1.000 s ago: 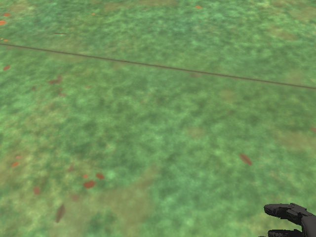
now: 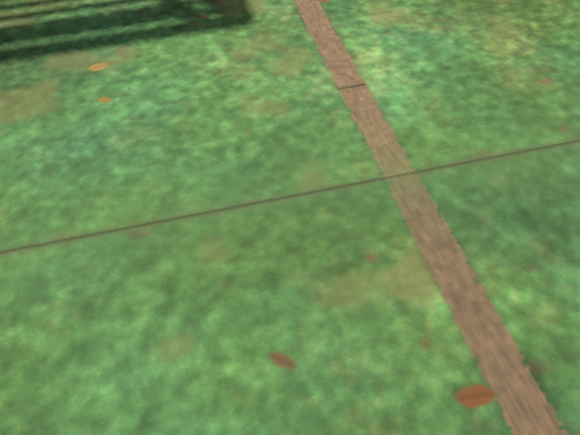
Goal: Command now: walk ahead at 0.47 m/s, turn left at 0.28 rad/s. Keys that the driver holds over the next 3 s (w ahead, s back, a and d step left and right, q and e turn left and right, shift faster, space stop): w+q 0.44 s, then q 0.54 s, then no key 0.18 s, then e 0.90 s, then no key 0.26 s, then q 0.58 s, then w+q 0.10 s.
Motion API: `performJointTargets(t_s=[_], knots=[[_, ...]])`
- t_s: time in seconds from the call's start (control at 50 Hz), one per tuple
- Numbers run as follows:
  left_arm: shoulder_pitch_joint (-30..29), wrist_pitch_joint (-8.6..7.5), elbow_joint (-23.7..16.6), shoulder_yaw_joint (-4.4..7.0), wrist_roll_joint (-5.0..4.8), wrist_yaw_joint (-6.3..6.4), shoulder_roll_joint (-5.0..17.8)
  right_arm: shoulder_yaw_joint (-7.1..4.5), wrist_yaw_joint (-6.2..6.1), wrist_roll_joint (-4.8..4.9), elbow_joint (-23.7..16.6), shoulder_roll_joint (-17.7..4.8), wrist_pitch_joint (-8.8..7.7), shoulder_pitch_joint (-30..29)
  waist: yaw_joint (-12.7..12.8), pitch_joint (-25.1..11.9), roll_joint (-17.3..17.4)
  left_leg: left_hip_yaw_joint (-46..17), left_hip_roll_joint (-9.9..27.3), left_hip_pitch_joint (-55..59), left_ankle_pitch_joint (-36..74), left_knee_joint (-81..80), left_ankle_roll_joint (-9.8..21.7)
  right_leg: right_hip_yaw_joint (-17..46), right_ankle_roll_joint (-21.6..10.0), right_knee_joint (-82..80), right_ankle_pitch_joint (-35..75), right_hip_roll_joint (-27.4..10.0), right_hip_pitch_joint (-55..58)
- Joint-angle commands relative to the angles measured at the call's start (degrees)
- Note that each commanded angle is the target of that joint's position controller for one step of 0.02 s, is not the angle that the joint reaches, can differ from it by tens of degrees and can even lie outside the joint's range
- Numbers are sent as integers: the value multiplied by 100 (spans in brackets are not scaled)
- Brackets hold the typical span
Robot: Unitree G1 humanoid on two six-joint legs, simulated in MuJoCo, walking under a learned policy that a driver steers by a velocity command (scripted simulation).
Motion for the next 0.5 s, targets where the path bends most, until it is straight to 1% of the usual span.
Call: performJointTargets(t_s=[0.02,0.04,0.06,0.08,0.1,0.12,0.14,0.16,0.18,0.2,0.22,0.24,0.26,0.28,0.3,0.32,0.34,0.36,0.38,0.4,0.44,0.48,0.5], knots=[[-220,-130,-224,256,-67,89,918,51,107,-12,-546,-87,-102,-868,114,771,-611,258,-39,120,669,-952,54,181,-611,-985,1512,-1473,-634],[-110,-109,-130,268,-95,96,933,79,142,-14,-614,-43,-119,-1009,182,823,-561,316,-49,113,695,-1204,108,102,-586,-981,1629,-1525,-421],[-42,-66,-54,290,-74,110,977,101,190,17,-674,-5,-129,-1107,216,865,-583,364,-60,72,702,-1393,180,-4,-572,-923,1863,-1595,-164],[-12,-22,-1,303,-86,120,998,111,235,19,-744,-13,-143,-1201,236,876,-563,429,-85,56,607,-1584,249,-91,-546,-826,2169,-1645,98],[-18,32,19,320,-83,131,1043,108,274,4,-803,-42,-153,-1256,206,843,-626,560,-173,119,416,-1684,319,-160,-511,-665,2824,-1674,329],[-87,88,15,347,-72,157,1141,87,294,-11,-862,-122,-158,-1250,131,717,-708,692,-298,301,172,-1767,399,-245,-442,-372,3828,-1694,536],[-99,137,20,376,-59,185,1219,48,303,-4,-890,-229,-147,-1132,18,461,-860,844,-468,544,-154,-1764,505,-301,-378,28,5034,-1730,828],[-126,206,13,410,-55,227,1335,-10,280,0,-883,-382,-114,-907,-142,192,-1037,993,-657,838,-516,-1704,598,-383,-290,547,6145,-1731,1060],[-176,281,-10,433,-75,264,1418,-103,230,14,-793,-602,-74,-378,-411,-134,-1174,1070,-827,1369,-791,-1693,696,-431,-210,1334,6825,-1699,1150],[-287,327,-25,438,-116,273,1472,-229,146,-8,-623,-849,-46,404,-832,-547,-1073,1060,-995,2505,-631,-2011,856,-514,-86,2477,6777,-1543,759],[-277,288,-93,421,-100,306,1477,-379,12,-55,-511,-1169,18,1164,-1232,-990,-715,223,-594,4279,-646,-2027,1090,-413,97,3998,5413,-1332,-666],[373,114,-336,103,71,170,448,-480,-90,-113,-508,-1709,37,1412,-604,-1598,1035,-2724,1035,6729,-902,-1897,2208,-124,515,6526,-554,-136,-3621],[7,-126,-384,71,-82,98,645,-391,-118,-103,-572,-1365,-12,1450,-878,-2499,621,-4561,1493,7002,-1596,-2955,2613,1200,476,7684,-1634,207,-4316],[-678,-254,-614,142,-286,48,937,-336,-141,-117,-568,-1067,-20,1383,-1044,-1748,225,-3679,1232,6490,-1719,-3201,2160,1402,320,7572,-1156,-203,-4772],[-934,-323,-758,102,-272,57,964,-295,-149,-66,-659,-956,-23,987,-785,-1054,-269,-2977,1002,5469,-1557,-3323,1909,1274,253,7018,-652,-466,-4710],[-1045,-330,-763,134,-149,91,1000,-242,-132,-65,-773,-799,-19,583,-493,-568,-598,-2502,738,4554,-1157,-3435,1762,1146,283,6513,-473,-639,-4526],[-912,-262,-793,179,-81,95,1067,-192,-149,-127,-882,-665,-21,359,-251,-413,-450,-2195,564,3901,-843,-3596,1760,1170,326,6284,-290,-778,-4125],[-781,-168,-779,199,-46,89,1079,-193,-150,-158,-953,-652,-21,199,-81,-265,-296,-2087,422,3416,-817,-3752,1778,1160,390,6109,-215,-857,-3937],[-683,-78,-771,194,-11,103,1021,-219,-161,-150,-949,-713,-29,131,25,-130,-192,-1927,342,3040,-619,-3838,1794,1092,473,5840,-197,-915,-3861],[-681,-12,-769,165,23,125,945,-218,-179,-134,-902,-727,-48,181,49,-79,-151,-1732,293,2747,-382,-3856,1779,1027,558,5575,-163,-952,-3806],[-991,44,-881,109,83,172,842,-246,-241,-136,-835,-857,-64,299,-26,33,-109,-1395,130,2334,-47,-3862,1705,884,724,4875,315,-920,-3800],[-1455,36,-980,63,103,197,738,-264,-304,-126,-789,-922,-12,369,-189,92,-33,-1042,-132,2132,637,-3607,1459,795,807,3896,1063,-736,-3568],[-1678,20,-1015,39,99,197,671,-279,-328,-93,-744,-949,36,458,-297,26,12,-907,-264,2137,862,-3405,1311,747,817,3354,1386,-576,-3351]])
